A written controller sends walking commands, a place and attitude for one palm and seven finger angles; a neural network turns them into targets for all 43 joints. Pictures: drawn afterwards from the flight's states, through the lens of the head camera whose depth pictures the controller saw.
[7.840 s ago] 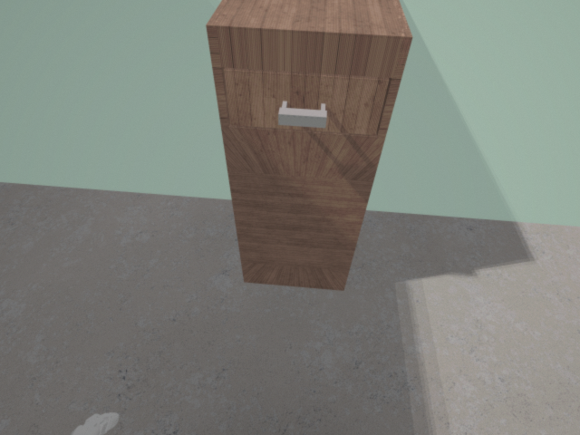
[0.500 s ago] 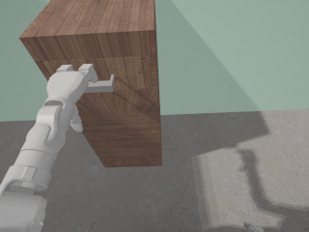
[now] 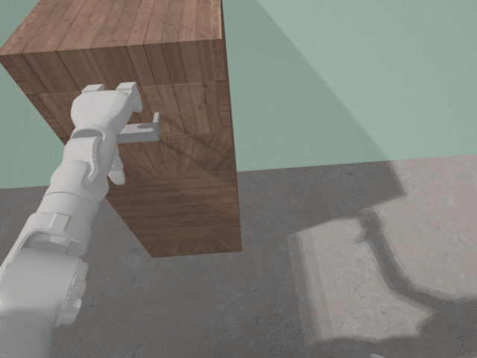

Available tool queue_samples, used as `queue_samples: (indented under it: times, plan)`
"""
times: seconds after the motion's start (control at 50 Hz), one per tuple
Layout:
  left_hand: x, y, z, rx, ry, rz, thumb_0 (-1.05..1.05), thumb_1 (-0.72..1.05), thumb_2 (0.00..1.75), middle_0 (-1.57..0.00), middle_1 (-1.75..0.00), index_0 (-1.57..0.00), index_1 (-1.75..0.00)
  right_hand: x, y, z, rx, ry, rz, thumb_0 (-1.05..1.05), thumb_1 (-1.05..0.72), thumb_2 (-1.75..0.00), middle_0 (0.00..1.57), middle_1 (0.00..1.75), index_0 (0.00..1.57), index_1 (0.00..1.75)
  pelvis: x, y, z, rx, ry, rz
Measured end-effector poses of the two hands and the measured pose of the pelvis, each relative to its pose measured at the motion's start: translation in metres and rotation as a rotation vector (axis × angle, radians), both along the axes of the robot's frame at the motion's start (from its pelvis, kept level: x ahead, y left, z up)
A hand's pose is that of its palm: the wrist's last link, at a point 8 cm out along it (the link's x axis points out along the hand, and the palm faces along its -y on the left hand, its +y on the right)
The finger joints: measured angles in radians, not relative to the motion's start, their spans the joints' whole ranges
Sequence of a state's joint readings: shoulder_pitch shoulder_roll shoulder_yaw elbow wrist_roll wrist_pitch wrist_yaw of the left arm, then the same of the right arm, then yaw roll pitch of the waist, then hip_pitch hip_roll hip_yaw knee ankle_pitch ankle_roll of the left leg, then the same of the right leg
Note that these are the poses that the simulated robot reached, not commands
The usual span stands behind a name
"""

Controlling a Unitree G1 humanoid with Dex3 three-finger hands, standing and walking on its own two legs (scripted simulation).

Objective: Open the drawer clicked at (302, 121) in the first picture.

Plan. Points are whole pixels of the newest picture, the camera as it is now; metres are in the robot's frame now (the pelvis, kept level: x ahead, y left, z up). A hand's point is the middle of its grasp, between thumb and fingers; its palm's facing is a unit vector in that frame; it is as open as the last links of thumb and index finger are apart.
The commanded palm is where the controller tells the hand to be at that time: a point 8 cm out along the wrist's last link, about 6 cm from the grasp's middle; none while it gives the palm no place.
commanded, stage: move the hooked fingers above the handle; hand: left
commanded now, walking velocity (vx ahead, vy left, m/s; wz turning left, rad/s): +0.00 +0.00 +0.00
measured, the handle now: (135, 125) +0.56 +0.25 +0.05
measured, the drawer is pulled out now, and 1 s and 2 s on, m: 0.00 0.00 0.00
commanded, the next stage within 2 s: none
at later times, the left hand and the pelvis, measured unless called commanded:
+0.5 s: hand (114, 130) +0.49 +0.25 +0.10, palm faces -0.10 +0.02 -0.99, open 13.8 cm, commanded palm +0.47 +0.24 +0.16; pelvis -0.01 -0.01 +0.00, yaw -2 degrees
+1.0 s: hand (126, 135) +0.48 +0.23 +0.09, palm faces -0.16 +0.01 -0.99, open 13.8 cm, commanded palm +0.48 +0.23 +0.16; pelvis +0.00 +0.01 -0.01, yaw +0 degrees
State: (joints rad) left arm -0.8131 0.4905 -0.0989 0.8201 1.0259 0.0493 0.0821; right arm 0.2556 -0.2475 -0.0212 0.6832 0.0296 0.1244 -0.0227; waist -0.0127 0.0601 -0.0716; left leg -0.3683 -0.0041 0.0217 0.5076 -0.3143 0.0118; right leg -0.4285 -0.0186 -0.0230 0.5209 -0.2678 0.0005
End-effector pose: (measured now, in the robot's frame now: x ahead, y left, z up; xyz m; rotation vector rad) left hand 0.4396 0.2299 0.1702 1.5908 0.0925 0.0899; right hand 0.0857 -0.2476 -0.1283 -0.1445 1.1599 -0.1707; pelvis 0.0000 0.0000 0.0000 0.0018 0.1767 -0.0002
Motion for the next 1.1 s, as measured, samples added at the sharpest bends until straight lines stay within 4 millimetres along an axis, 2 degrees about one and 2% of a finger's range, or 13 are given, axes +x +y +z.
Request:
queue_samples:
  times: [0.14,0.26,0.36,0.44,0.52,0.58,0.7,0.82,0.88,0.92,0.96,1.02,1.1]
  plan:
    - [0.012,-0.012,-0.011,-0.015,0.069,-0.047,0.00,-0.49,0.30,-0.32,-1.20,-0.32,-1.20,-0.035,-0.021,0.000,-0.056,0.084,-0.046,0.01,-0.90,-0.90,0.20,0.29,0.20,0.30,-0.003,-0.006,-0.002,-0.003,0.014,0.012]
    - [0.032,-0.028,-0.005,-0.040,0.000,-0.105,0.00,-0.49,0.30,-0.32,-1.20,-0.32,-1.20,-0.065,-0.037,0.003,-0.104,0.119,-0.100,0.01,-0.91,-0.90,0.20,0.29,0.20,0.30,-0.007,-0.009,-0.005,-0.003,0.046,-0.002]
    - [0.044,-0.015,0.002,-0.021,-0.041,-0.010,0.01,-0.49,0.30,-0.32,-1.20,-0.32,-1.20,-0.088,-0.040,0.002,-0.103,0.150,-0.144,0.01,-0.91,-0.90,0.20,0.29,0.20,0.30,-0.008,-0.009,-0.006,-0.003,0.070,-0.025]
    - [0.041,0.007,-0.004,-0.002,0.025,0.082,0.01,-0.49,0.30,-0.31,-1.20,-0.32,-1.20,-0.099,-0.036,0.001,-0.088,0.175,-0.166,0.01,-0.91,-0.90,0.20,0.29,0.20,0.30,-0.007,-0.008,-0.005,-0.003,0.075,-0.038]
    - [0.030,0.017,-0.018,-0.004,0.117,0.068,0.01,-0.49,0.30,-0.31,-1.20,-0.32,-1.20,-0.099,-0.031,0.003,-0.090,0.186,-0.162,0.01,-0.91,-0.90,0.20,0.29,0.20,0.30,-0.006,-0.006,-0.004,-0.007,0.066,-0.030]
    - [0.024,0.010,-0.025,-0.015,0.133,-0.032,0.00,-0.49,0.30,-0.31,-1.20,-0.32,-1.20,-0.093,-0.029,0.005,-0.106,0.181,-0.142,0.01,-0.90,-0.90,0.20,0.29,0.20,0.30,-0.007,-0.004,-0.004,-0.011,0.058,-0.015]
    - [0.026,-0.013,-0.010,-0.058,-0.023,-0.183,0.00,-0.49,0.30,-0.32,-1.20,-0.33,-1.20,-0.072,-0.025,0.007,-0.123,0.130,-0.106,0.01,-0.90,-0.90,0.20,0.29,0.20,0.30,-0.008,0.003,-0.006,-0.016,0.063,0.001]
    - [0.042,0.012,0.010,-0.014,-0.098,0.015,0.01,-0.49,0.30,-0.32,-1.20,-0.32,-1.20,-0.059,-0.013,0.002,-0.078,0.081,-0.098,0.01,-0.90,-0.90,0.20,0.29,0.20,0.30,-0.009,0.009,-0.008,-0.014,0.086,-0.015]
    - [0.041,0.026,0.004,0.027,-0.009,0.109,0.01,-0.49,0.30,-0.31,-1.20,-0.32,-1.20,-0.060,-0.005,-0.002,-0.047,0.090,-0.100,0.01,-0.90,-0.90,0.20,0.29,0.20,0.30,-0.008,0.012,-0.007,-0.013,0.088,-0.019]
    - [0.037,0.025,-0.005,0.028,0.067,0.111,0.00,-0.49,0.30,-0.31,-1.20,-0.32,-1.20,-0.062,-0.001,-0.003,-0.037,0.106,-0.099,0.01,-0.90,-0.90,0.20,0.29,0.20,0.30,-0.006,0.013,-0.006,-0.014,0.081,-0.016]
    - [0.034,0.016,-0.015,0.011,0.128,0.057,0.00,-0.49,0.30,-0.31,-1.20,-0.32,-1.20,-0.064,0.001,-0.003,-0.038,0.123,-0.096,0.01,-0.90,-0.90,0.20,0.29,0.20,0.30,-0.004,0.013,-0.006,-0.015,0.072,-0.008]
    - [0.030,-0.011,-0.026,-0.038,0.156,-0.098,0.00,-0.49,0.30,-0.31,-1.20,-0.32,-1.20,-0.065,0.001,-0.001,-0.058,0.137,-0.091,0.01,-0.90,-0.90,0.20,0.29,0.20,0.30,-0.003,0.013,-0.006,-0.017,0.057,0.003]
    - [0.034,-0.040,-0.024,-0.080,0.046,-0.253,0.00,-0.49,0.30,-0.32,-1.20,-0.32,-1.20,-0.066,-0.003,0.002,-0.087,0.129,-0.093,0.01,-0.90,-0.90,0.20,0.29,0.20,0.30,-0.004,0.012,-0.008,-0.018,0.064,0.003]
